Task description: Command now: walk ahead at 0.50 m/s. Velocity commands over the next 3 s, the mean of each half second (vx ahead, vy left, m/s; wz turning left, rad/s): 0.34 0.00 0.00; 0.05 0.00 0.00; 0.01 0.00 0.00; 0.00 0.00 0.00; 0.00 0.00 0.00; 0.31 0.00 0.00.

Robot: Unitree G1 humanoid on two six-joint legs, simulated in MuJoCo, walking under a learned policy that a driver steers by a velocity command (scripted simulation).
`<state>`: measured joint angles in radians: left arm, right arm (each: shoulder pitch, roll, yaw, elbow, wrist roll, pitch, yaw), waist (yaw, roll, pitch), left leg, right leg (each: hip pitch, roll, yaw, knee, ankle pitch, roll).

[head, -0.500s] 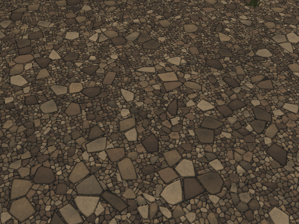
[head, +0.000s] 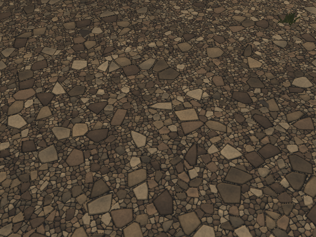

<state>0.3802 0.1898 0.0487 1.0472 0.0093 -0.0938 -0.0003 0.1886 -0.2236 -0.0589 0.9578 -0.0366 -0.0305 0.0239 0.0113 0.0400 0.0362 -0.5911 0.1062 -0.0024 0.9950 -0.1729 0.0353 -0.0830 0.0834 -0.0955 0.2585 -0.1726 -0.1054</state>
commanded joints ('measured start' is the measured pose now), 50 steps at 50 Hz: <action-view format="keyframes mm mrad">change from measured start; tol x16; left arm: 1 36 108 12 -36 -1 -14 3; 16 258 55 -1 13 -63 9 34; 31 -70 36 -15 10 12 119 37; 50 -42 25 -42 84 -3 72 46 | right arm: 1 -51 -34 -2 -61 5 1 5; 10 -221 -21 17 -130 11 -24 -3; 15 300 -199 -35 21 -35 -75 -37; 20 30 -17 22 -9 35 -46 -40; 50 158 3 46 137 28 13 -60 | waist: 1 -9 -88 54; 11 7 -111 54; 16 -81 179 -444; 20 7 9 -61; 50 -22 -46 24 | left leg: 1 -82 12 27 -104 99 -24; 12 164 -129 105 -461 67 61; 14 539 -69 53 -563 387 103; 16 938 371 -456 -500 1186 350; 21 381 141 -91 -707 738 192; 25 307 103 -21 -721 671 182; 33 223 83 -122 -779 -165 119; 39 458 -26 -44 -692 8 24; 50 434 -13 -46 -697 41 18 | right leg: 1 -11 -262 183 -156 239 -93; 8 157 -284 141 -111 408 -93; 13 176 -243 85 271 896 -20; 14 41 -203 66 454 697 6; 16 -333 26 100 1031 -458 57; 17 -347 -35 179 1047 -386 59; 35 3 -222 203 83 55 69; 38 -214 -204 214 34 -59 67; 50 -116 -185 186 45 42 61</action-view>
